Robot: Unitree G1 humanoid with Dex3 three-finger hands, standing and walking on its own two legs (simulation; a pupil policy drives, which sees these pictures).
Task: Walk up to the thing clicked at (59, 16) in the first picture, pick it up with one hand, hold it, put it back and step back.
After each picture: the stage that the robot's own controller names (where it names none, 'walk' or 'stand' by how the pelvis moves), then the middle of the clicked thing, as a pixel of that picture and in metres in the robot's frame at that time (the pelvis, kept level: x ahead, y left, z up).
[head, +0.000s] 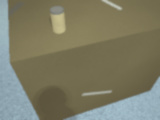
stand; (58, 20) +0.71 +0.14 +0.05
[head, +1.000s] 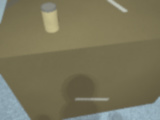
rise first; (50, 18) +0.66 +0.18 +0.08
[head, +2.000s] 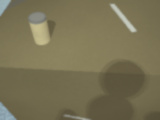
stand; (40, 29) +0.56 +0.20 +0.08
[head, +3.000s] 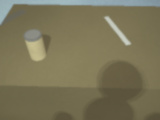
stand; (35, 45) +0.52 +0.21 +0.05
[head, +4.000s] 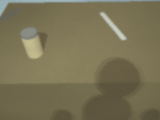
stand; (32, 43) +0.53 +0.23 +0.05
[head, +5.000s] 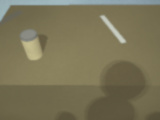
stand; (31, 45) +0.53 +0.23 +0.04
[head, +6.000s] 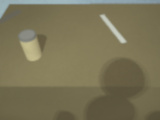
stand; (30, 45) +0.52 +0.23 +0.04
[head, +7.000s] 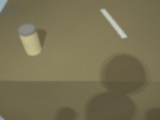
rise first; (30, 40) +0.53 +0.23 +0.05
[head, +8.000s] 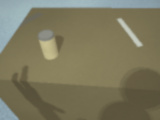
rise first; (48, 45) +0.53 +0.20 +0.05
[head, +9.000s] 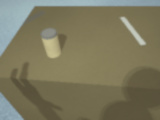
go down; (51, 43) +0.54 +0.20 +0.05
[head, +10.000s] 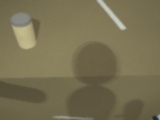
go down; (24, 31) +0.54 +0.18 +0.07
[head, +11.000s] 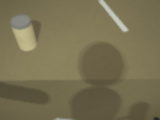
approach; (24, 33) +0.53 +0.19 +0.07
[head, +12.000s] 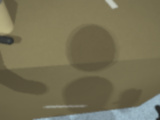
close in; out of the picture +0.54 +0.21 +0.11
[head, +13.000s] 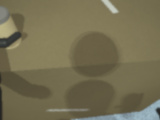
lift; (4, 28) +0.50 +0.20 +0.11
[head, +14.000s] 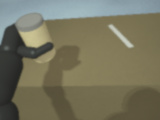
lift; (37, 39) +0.34 +0.13 +0.27
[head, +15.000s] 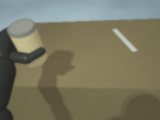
hold; (29, 44) +0.33 +0.16 +0.26
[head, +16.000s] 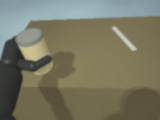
hold; (36, 52) +0.33 +0.15 +0.23
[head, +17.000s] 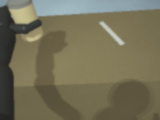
crouch; (26, 19) +0.44 +0.16 +0.27
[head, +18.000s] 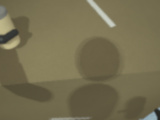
lower; (2, 28) +0.50 +0.21 +0.13
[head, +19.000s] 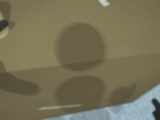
lower; out of the picture +0.53 +0.20 +0.11
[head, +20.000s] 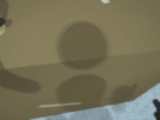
lower; out of the picture +0.53 +0.21 +0.12
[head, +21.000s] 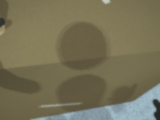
lower; out of the picture +0.53 +0.21 +0.12
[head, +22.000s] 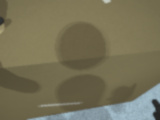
lower; out of the picture +0.53 +0.21 +0.12
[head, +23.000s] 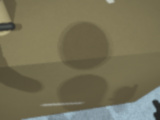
open; out of the picture +0.53 +0.19 +0.12
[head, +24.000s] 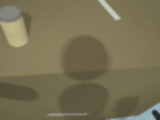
sink last; (14, 27) +0.51 +0.18 +0.10
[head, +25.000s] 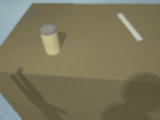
stand; (50, 40) +0.54 +0.19 +0.07
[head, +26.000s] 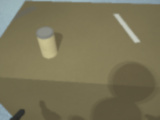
stand; (47, 43) +0.52 +0.18 +0.05
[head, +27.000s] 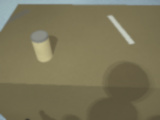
stand; (42, 46) +0.51 +0.19 +0.05
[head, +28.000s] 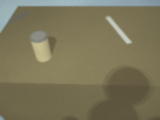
stand; (41, 46) +0.52 +0.19 +0.05
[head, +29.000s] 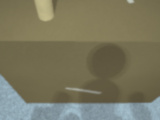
walk; (44, 4) +0.64 +0.17 +0.07
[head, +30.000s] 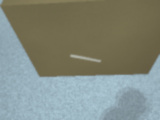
walk; out of the picture +0.96 +0.22 +0.06
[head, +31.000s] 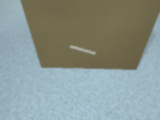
stand; out of the picture +1.23 +0.19 +0.06
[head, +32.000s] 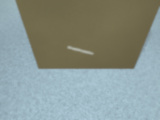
stand; out of the picture +1.20 +0.20 +0.05
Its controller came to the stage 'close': yes
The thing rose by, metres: 0.22
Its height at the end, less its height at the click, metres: +0.00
